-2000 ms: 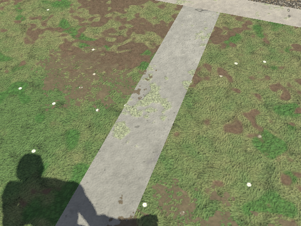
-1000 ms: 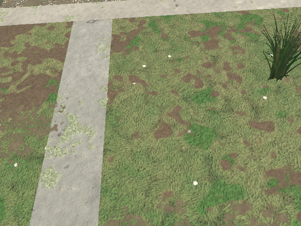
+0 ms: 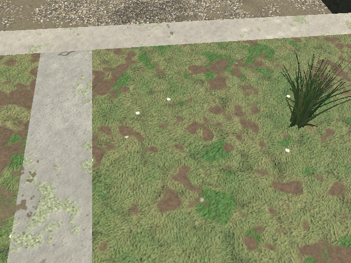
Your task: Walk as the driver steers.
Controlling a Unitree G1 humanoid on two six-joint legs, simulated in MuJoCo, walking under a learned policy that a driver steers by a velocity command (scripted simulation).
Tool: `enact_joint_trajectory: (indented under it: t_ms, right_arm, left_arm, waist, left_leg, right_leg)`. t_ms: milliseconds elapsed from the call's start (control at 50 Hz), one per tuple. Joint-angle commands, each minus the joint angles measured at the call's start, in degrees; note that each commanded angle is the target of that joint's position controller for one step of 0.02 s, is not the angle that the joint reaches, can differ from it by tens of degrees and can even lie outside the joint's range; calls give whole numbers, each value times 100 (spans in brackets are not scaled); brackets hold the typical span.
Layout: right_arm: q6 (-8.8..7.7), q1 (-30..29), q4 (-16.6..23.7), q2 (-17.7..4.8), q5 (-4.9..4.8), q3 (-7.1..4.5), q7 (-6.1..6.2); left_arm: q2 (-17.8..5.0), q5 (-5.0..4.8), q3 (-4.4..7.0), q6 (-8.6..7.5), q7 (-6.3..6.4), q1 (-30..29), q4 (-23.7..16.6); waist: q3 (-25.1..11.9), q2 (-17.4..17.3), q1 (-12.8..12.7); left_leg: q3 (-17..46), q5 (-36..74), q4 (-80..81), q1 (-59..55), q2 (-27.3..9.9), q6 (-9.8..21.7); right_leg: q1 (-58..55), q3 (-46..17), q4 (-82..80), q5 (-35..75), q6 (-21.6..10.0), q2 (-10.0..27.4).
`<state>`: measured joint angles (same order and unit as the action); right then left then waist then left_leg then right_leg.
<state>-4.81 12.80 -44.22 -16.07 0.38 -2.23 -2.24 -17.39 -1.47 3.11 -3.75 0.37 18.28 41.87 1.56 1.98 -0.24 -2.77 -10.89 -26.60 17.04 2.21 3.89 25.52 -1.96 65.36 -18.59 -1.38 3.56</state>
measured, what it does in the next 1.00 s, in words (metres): walks ahead: right foot, then left foot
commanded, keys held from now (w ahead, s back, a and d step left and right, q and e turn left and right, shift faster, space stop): w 1.00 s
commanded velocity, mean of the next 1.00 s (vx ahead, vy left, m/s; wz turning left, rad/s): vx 0.49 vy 0.00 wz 0.00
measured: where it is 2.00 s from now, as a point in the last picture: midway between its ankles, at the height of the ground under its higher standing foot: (170, 136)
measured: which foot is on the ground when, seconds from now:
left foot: down 0.00-0.42, up 0.44-0.90, down 0.92-1.00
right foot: up 0.00-0.38, down 0.40-0.94, up 0.96-1.00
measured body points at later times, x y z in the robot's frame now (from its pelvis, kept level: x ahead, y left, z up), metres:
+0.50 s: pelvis +0.29 -0.05 -0.01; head +0.33 -0.05 +0.44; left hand +0.47 +0.21 -0.10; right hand +0.32 -0.33 -0.14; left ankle +0.13 +0.09 -0.64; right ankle +0.37 -0.13 -0.74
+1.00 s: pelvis +0.57 +0.02 -0.01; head +0.61 +0.03 +0.44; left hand +0.61 +0.30 -0.15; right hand +0.75 -0.24 -0.10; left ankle +0.66 +0.11 -0.74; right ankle +0.42 -0.13 -0.66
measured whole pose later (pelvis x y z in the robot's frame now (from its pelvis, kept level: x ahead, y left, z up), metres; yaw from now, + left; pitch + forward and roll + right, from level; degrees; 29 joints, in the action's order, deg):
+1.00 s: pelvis +0.57 +0.02 -0.01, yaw +0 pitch +2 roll -1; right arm -4.9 6.6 -42.4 -16.0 -0.3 -2.1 -2.1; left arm -17.5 -1.4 2.8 -3.8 -0.2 19.5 48.5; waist 2.1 0.8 -1.6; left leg -2.1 -9.3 -32.7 25.5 0.2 3.2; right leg 14.3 -2.6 59.0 -27.1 -1.0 0.3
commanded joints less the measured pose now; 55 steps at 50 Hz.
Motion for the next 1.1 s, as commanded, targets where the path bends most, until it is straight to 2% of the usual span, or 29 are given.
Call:
enact_joint_trajectory:
  t_ms: [20, 100, 180, 280, 340, 360, 380, 400, 420, 440, 460, 480, 500, 520, 560, 600, 720, 800, 860, 880, 900, 920, 940, 960, 980, 1000, 1020, 1060, 1100]
  right_arm:
    - [-145, -9, 276, -689, 9, -179, 38]
    - [-157, 239, 101, -809, -44, -205, 110]
    - [-77, 606, -48, -925, -101, -209, 177]
    - [89, 1141, -304, -1006, -140, -222, 202]
    - [181, 1115, -351, -1124, -154, -268, 246]
    - [202, 1050, -338, -1206, -147, -291, 263]
    - [240, 923, -314, -1201, -136, -278, 276]
    - [233, 883, -217, -1041, -68, -196, 294]
    - [117, 1580, -32, -358, -23, 14, 244]
    - [-17, 1477, -153, -477, -71, 19, 196]
    - [-93, 881, 35, -967, -250, -124, 151]
    - [-133, 448, 173, -957, -287, -111, 142]
    - [-127, 244, 211, -870, -201, -109, 151]
    - [-69, 333, 174, -830, -143, -142, 161]
    - [67, 637, 54, -592, -126, -102, 173]
    - [147, 488, 110, -502, -87, -82, 208]
    - [31, -813, 437, -310, -71, 0, 126]
    - [-22, -1354, 655, -410, -131, -21, 14]
    - [-52, -1243, 686, -566, -117, -80, -48]
    - [-62, -936, 614, -656, -109, -131, -43]
    - [-61, -229, 401, -843, -93, -248, -8]
    - [-47, 732, 176, -1185, -66, -383, 50]
    - [-10, 1229, 101, -1824, 27, -525, 81]
    - [0, 1367, 83, -1376, -76, -409, 51]
    - [-10, 988, 118, -1091, -94, -306, 54]
    - [-5, 604, 190, -943, -81, -263, 63]
    - [-6, 279, 215, -780, -47, -215, 52]
    - [-55, 10, 240, -600, 25, -162, 36]
    - [-128, 51, 153, -665, -17, -189, 44]
  left_arm:
    - [-414, 45, 143, -9, -4, 165, -318]
    - [-339, 138, 115, -7, 20, -525, -527]
    - [-124, 103, 13, -135, -88, -1333, -721]
    - [-101, 38, -29, -223, -296, -2128, -1026]
    - [-272, 47, 28, -241, -372, -1974, -1066]
    - [-413, 62, 94, -233, -352, -1632, -991]
    - [-626, 72, 213, -224, -304, -850, -782]
    - [-914, 107, 319, -200, -232, 142, -554]
    - [-1530, 232, 461, -180, -197, 752, -454]
    - [-1071, 152, 349, -160, -196, 928, -385]
    - [-791, 114, 236, -138, -177, 528, -397]
    - [-674, 101, 189, -117, -162, 115, -434]
    - [-550, 128, 146, -119, -185, -195, -420]
    - [-421, 176, 107, -157, -201, -393, -439]
    - [-424, 159, 122, -234, -226, -536, -384]
    - [-539, 135, 155, -296, -216, -517, -255]
    - [-784, 91, 210, -211, -93, -87, 46]
    - [-914, 22, 254, -106, -70, 283, 307]
    - [-985, 4, 293, -3, -20, 256, 414]
    - [-1018, 6, 299, 32, -6, 160, 418]
    - [-943, 27, 265, 72, 5, 98, 418]
    - [-679, 120, 148, 82, 26, 179, 343]
    - [-75, 141, -45, -23, -15, 865, 168]
    - [-291, 87, -24, -151, -40, 732, 264]
    - [-753, -79, 106, -224, -83, 248, 148]
    - [-748, -88, 95, -252, -78, -140, 46]
    - [-694, 6, 102, -241, -55, -346, 14]
    - [-552, 66, 118, -120, -45, -159, 87]
    - [-389, 91, 91, -17, -25, -74, 128]
  waist:
    - [-193, -736, -58]
    - [140, -446, 63]
    - [265, -428, 385]
    - [439, -412, 627]
    - [212, -599, 368]
    - [-69, -727, 151]
    - [-588, -712, -310]
    - [-1356, -598, -746]
    - [-2357, 691, -537]
    - [-2819, 1071, -652]
    - [-1804, 711, -659]
    - [-1096, 317, -500]
    - [-593, -8, -300]
    - [-411, 85, -81]
    - [-349, 233, 144]
    - [-155, 206, 206]
    - [153, 93, -228]
    - [256, 132, -389]
    - [154, 213, -209]
    - [-29, 259, -8]
    - [-469, 182, 359]
    - [-1260, -126, 720]
    - [-2039, -1545, 489]
    - [-2368, -1703, 655]
    - [-1485, -1231, 634]
    - [-950, -839, 503]
    - [-533, -590, 347]
    - [-373, -804, 47]
    - [-329, -725, -48]
  left_leg:
    - [1878, -273, 1836, -761, -1444, 925]
    - [1336, 604, 2066, -889, -1383, 981]
    - [783, 1105, 2047, -1035, -1187, 775]
    - [807, 1459, 1693, -1897, -1507, 769]
    - [817, 2746, 1134, -2397, -1663, 621]
    - [764, 3792, 693, -2464, -1615, 561]
    - [558, 4608, -236, -2308, -1405, 435]
    - [426, 3898, -1573, -1348, -1181, 256]
    - [213, 1120, -3965, 1118, -257, -168]
    - [995, -2097, -4827, 2018, 142, -207]
    - [1062, -1900, -5137, 2563, -242, -153]
    - [828, -1394, -4887, 2573, -548, -130]
    - [709, -1038, -4468, 2421, -745, -169]
    - [737, -762, -4162, 2066, -928, -206]
    - [681, -536, -3913, 1629, -1002, -337]
    - [632, -260, -3510, 1749, -1056, -469]
    - [377, 1612, -1215, 1720, -856, -537]
    - [439, 1525, -549, 1820, -735, -380]
    - [405, 865, -301, 1589, -632, -148]
    - [259, 697, -204, 1113, -491, -49]
    - [64, 691, -94, 129, -295, 98]
    - [523, 887, -336, -1440, -760, 356]
    - [3151, -10, -22, -3622, -2188, 1292]
    - [4584, -833, 865, -3901, -2419, 1502]
    - [3818, -1159, 952, -3291, -2270, 1204]
    - [3075, -842, 1017, -2515, -2053, 1017]
    - [2544, -316, 1178, -1769, -1830, 938]
    - [1953, 390, 1512, -982, -1538, 877]
    - [1567, 919, 1733, -743, -1474, 981]
  right_leg:
    - [1045, -259, -73, 590, 22, 482]
    - [1646, -198, -1105, 1517, 252, 518]
    - [1363, 84, -2566, 2537, 252, 307]
    - [1484, 187, -3428, 2359, 83, 77]
    - [1053, 271, -3673, 1661, -168, -137]
    - [496, 403, -3671, 1435, -283, -320]
    - [-604, 570, -3839, 1578, -471, -496]
    - [-2382, 123, -3575, 1831, -758, -13]
    - [-4894, -2512, -3577, 1063, -1682, 1599]
    - [-5256, -4118, -4478, 550, -1888, 1989]
    - [-4554, -3297, -4647, 276, -1564, 1762]
    - [-3615, -2482, -4787, 620, -1394, 1530]
    - [-2771, -1950, -5007, 1108, -1312, 1275]
    - [-2215, -1575, -5214, 1423, -1242, 1075]
    - [-1649, -1209, -5559, 1709, -1320, 925]
    - [-1378, -842, -5766, 2007, -1369, 882]
    - [-1546, -90, -5881, 1971, -1076, 586]
    - [-2271, -235, -5617, 1807, -1006, 947]
    - [-2784, -340, -5189, 2343, -853, 1172]
    - [-2837, -266, -4803, 3063, -769, 1106]
    - [-2703, -44, -3920, 3833, -628, 835]
    - [-1940, 215, -2491, 3227, -421, 520]
    - [429, 427, -210, 744, 40, -440]
    - [1296, -400, 624, -1497, 60, -654]
    - [1844, -501, 968, -1218, -27, -302]
    - [1838, -308, 765, -690, -82, 10]
    - [1666, -206, 396, -266, -60, 213]
    - [1021, -232, -18, 247, 1, 431]
    - [914, -166, -271, 476, 109, 460]
Keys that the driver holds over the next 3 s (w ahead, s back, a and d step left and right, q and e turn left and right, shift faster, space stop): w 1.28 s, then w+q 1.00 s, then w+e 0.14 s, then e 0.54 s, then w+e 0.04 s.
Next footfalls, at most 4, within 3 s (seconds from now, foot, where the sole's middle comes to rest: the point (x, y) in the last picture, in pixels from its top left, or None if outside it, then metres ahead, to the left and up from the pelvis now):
0.40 right None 0.41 -0.14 -0.78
0.92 left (149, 208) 0.70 0.11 -0.78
1.46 right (202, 149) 1.00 -0.12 -0.78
1.98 left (138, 114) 1.22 0.20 -0.78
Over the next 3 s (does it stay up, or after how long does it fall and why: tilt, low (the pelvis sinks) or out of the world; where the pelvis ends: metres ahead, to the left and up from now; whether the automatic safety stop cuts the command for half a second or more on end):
stays up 1.46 0.23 0.00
